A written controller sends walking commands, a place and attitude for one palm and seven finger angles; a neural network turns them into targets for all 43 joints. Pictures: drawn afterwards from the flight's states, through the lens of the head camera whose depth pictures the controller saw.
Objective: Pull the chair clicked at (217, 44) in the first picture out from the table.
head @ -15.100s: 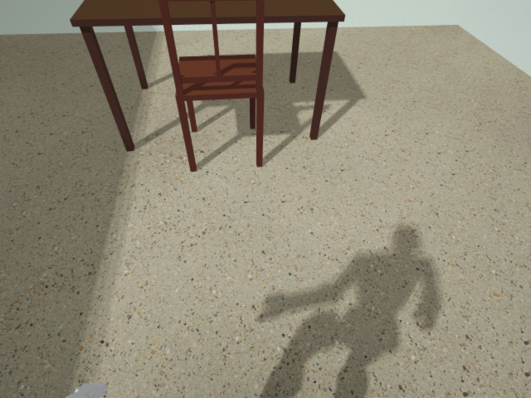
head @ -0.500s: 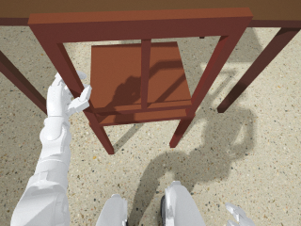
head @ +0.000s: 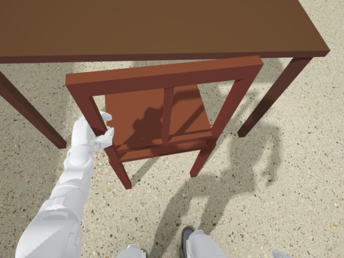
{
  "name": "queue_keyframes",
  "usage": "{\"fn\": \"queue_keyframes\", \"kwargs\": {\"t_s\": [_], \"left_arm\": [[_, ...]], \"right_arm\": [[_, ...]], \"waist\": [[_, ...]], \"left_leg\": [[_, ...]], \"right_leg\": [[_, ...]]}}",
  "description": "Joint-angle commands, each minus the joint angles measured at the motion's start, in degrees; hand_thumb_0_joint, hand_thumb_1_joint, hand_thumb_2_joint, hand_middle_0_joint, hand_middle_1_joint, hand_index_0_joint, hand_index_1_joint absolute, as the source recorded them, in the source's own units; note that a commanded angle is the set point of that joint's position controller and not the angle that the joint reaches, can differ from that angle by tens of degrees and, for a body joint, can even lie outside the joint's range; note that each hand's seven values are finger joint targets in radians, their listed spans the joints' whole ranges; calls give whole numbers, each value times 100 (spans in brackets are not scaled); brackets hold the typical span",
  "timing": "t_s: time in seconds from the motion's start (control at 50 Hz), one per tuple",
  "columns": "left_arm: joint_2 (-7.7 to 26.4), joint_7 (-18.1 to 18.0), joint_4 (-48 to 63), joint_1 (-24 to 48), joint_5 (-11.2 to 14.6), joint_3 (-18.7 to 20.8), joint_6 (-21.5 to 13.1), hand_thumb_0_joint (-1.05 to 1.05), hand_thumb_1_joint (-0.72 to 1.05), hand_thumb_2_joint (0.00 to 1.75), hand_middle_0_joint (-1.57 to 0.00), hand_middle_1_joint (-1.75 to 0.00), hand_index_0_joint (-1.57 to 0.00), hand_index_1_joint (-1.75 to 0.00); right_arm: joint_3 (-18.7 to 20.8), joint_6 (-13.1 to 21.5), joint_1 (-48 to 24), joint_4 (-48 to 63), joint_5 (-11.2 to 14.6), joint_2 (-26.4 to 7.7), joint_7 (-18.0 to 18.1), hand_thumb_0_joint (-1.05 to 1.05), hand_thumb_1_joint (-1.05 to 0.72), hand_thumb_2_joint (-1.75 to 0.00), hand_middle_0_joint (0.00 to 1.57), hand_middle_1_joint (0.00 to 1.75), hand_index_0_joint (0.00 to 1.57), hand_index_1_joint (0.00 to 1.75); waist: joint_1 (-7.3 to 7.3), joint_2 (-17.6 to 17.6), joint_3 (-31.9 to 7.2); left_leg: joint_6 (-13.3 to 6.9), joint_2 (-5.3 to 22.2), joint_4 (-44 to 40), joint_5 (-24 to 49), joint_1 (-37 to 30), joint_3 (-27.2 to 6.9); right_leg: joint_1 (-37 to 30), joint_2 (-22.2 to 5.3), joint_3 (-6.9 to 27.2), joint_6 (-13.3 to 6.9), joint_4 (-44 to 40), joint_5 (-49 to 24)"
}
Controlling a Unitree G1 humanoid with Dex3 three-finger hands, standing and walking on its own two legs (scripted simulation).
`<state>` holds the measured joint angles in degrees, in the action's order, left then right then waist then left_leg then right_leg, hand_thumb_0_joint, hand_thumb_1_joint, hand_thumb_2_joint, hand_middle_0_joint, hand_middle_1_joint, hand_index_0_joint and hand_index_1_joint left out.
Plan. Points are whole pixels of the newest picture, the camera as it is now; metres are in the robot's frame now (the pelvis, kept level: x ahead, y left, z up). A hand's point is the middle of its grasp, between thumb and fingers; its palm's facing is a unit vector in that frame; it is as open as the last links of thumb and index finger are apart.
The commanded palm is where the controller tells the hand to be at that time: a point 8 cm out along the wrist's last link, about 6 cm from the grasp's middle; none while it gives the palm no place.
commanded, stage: step backward, pulling the chair out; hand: left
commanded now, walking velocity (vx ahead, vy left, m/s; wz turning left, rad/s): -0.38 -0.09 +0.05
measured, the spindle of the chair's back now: (166, 118) +0.46 -0.01 -0.04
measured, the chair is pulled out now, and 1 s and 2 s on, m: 0.04 0.09 0.09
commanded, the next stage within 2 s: none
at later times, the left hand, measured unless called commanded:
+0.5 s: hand (116, 153) +0.36 +0.12 -0.05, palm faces +0.14 -0.97 -0.19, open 6.0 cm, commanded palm +0.34 +0.17 -0.04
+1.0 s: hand (117, 163) +0.34 +0.12 -0.05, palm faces +0.12 -0.97 -0.20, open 5.9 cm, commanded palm +0.33 +0.17 -0.04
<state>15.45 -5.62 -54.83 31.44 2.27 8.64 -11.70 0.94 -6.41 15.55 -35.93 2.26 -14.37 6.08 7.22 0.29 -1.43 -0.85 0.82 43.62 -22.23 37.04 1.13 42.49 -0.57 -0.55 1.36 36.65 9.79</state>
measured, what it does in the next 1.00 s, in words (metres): shifts its weight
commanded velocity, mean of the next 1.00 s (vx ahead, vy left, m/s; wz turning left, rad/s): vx -0.38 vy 0.02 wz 0.04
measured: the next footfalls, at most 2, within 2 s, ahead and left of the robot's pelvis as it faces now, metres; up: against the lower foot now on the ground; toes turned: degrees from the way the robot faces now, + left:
none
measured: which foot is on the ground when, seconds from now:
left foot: down 0.00-1.00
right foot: down 0.00-1.00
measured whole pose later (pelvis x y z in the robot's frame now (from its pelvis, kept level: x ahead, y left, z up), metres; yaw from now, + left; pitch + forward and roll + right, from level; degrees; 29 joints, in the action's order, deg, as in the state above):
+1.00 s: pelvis -0.05 -0.04 +0.00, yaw +1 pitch +10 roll +1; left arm 12.0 -8.1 -61.7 31.4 4.0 5.9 -15.3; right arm 0.2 -2.4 12.5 -42.1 3.9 -13.6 7.0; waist 4.9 -0.5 2.0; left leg 1.5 0.7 40.6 -16.8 34.2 0.2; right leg 40.3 -0.8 -1.5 -1.2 35.7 5.9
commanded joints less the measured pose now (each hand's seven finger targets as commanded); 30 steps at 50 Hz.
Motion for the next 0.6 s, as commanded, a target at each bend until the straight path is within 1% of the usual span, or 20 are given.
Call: {"fn": "queue_keyframes", "kwargs": {"t_s": [0.0,0.04,0.1,0.16,0.18,0.22,0.24,0.26,0.28,0.36,0.38,0.4,0.42,0.44,0.46,0.48,0.5,0.54,0.56,0.58], "left_arm": [[1015,18,921,1668,-215,-42,-278,0,90,90,-50,-145,-50,-145],[956,41,885,1596,-189,-94,-320,0,90,90,-50,-145,-50,-145],[1052,7,891,1507,-160,-34,-368,0,90,90,-50,-145,-50,-145],[1029,-38,846,1628,-150,-81,-438,0,90,90,-50,-145,-50,-145],[1117,-75,780,1599,-148,-1,-443,0,90,90,-50,-145,-50,-145],[1110,-110,740,1661,-155,-32,-482,0,90,90,-50,-145,-50,-145],[1104,-124,758,1719,-157,-54,-507,0,90,90,-50,-145,-50,-145],[1131,-147,765,1754,-160,-42,-530,0,90,90,-50,-145,-50,-145],[1253,-187,758,1741,-167,44,-529,0,90,90,-50,-145,-50,-145],[1257,-270,711,1771,-169,-26,-528,0,90,90,-50,-145,-50,-145],[1377,-310,711,1751,-171,56,-510,0,90,90,-50,-145,-50,-145],[1304,-326,694,1742,-173,-20,-490,0,90,90,-50,-145,-50,-145],[1335,-350,682,1758,-173,8,-477,0,90,90,-50,-145,-50,-145],[1317,-366,705,1775,-170,-29,-457,0,90,90,-50,-145,-50,-145],[1299,-379,704,1791,-163,-57,-429,0,90,90,-50,-145,-50,-145],[1398,-407,712,1795,-161,19,-411,0,90,90,-50,-145,-50,-145],[1323,-417,682,1794,-169,-42,-395,0,90,90,-50,-145,-50,-145],[1230,-430,710,1852,-142,-131,-378,0,90,90,-50,-145,-50,-145],[1189,-429,746,1864,-133,-169,-374,0,90,90,-50,-145,-50,-145],[1258,-446,673,1837,-132,-118,-364,0,90,90,-50,-145,-50,-145]], "right_arm": [[368,47,510,198,-77,-891,69,0,-90,-90,20,30,20,30],[366,36,451,183,-71,-882,67,0,-90,-90,20,30,20,30],[357,36,354,181,-49,-905,95,0,-90,-90,20,30,20,30],[328,67,296,122,-27,-879,114,0,-90,-90,20,30,20,30],[336,75,296,95,-12,-904,129,0,-90,-90,20,30,20,30],[318,101,264,49,0,-883,128,0,-90,-90,20,30,20,30],[312,118,245,39,14,-870,121,0,-90,-90,20,30,20,30],[305,130,238,9,19,-855,119,0,-90,-90,20,30,20,30],[316,135,250,4,40,-884,122,0,-90,-90,20,30,20,30],[267,153,173,0,94,-835,88,0,-90,-90,20,30,20,30],[278,145,190,-2,113,-868,86,0,-90,-90,20,30,20,30],[254,139,163,-1,122,-850,75,0,-90,-90,20,30,20,30],[253,140,145,-1,126,-841,69,0,-90,-90,20,30,20,30],[250,139,123,18,145,-854,62,0,-90,-90,20,30,20,30],[244,137,112,10,159,-850,53,0,-90,-90,20,30,20,30],[262,137,113,16,160,-881,57,0,-90,-90,20,30,20,30],[253,133,101,-5,167,-877,53,0,-90,-90,20,30,20,30],[246,147,44,-8,178,-883,54,0,-90,-90,20,30,20,30],[252,157,31,-4,185,-900,58,0,-90,-90,20,30,20,30],[257,164,26,2,193,-943,78,0,-90,-90,20,30,20,30]], "waist": [[-157,-1165,-2620],[-176,-1012,-2549],[-194,-949,-2395],[-148,-745,-2311],[-138,-588,-2300],[-139,-555,-2318],[-146,-621,-2338],[-132,-507,-2404],[-150,-605,-2465],[-147,-219,-2456],[-146,-179,-2507],[-152,-198,-2484],[-145,3,-2480],[-147,-12,-2456],[-138,129,-2471],[-129,77,-2462],[-140,28,-2455],[-143,67,-2458],[-152,-72,-2491],[-155,-53,-2407]], "left_leg": [[218,702,-745,4117,-1776,-565],[210,693,-819,3848,-1670,-538],[186,663,-968,3190,-1397,-522],[156,580,-1052,2512,-1172,-465],[137,579,-1072,2349,-1128,-479],[122,530,-1087,2030,-1018,-460],[125,500,-1079,1877,-979,-421],[117,464,-1056,1765,-982,-392],[116,432,-1033,1654,-942,-386],[108,206,-916,798,-672,-246],[96,155,-877,596,-649,-220],[98,122,-880,498,-632,-209],[92,78,-858,364,-614,-179],[93,42,-835,298,-627,-171],[89,5,-803,231,-667,-138],[86,-12,-796,171,-720,-133],[82,9,-854,185,-771,-148],[65,60,-969,261,-843,-188],[55,93,-1034,319,-880,-222],[33,139,-1105,365,-884,-288]], "right_leg": [[-1660,-13,32,-31,-35,-1787],[-1792,-9,50,-49,-115,-1770],[-1965,-57,87,-64,-228,-1660],[-2075,-115,122,-59,-320,-1509],[-2104,-120,129,-46,-347,-1445],[-2152,-181,179,-43,-358,-1311],[-2183,-221,205,-49,-378,-1257],[-2232,-253,229,-44,-394,-1259],[-2285,-292,271,-55,-409,-1227],[-2420,-569,486,-68,-634,-708],[-2469,-639,552,-80,-704,-565],[-2517,-710,584,-100,-768,-520],[-2558,-768,614,-84,-848,-409],[-2553,-828,646,-107,-924,-328],[-2582,-878,682,-102,-1018,-237],[-2557,-918,696,-108,-1092,-138],[-2599,-931,670,-113,-1122,-130],[-2617,-867,597,-67,-1131,-38],[-2623,-830,560,-67,-1099,-50],[-2555,-753,491,-39,-1080,31]]}}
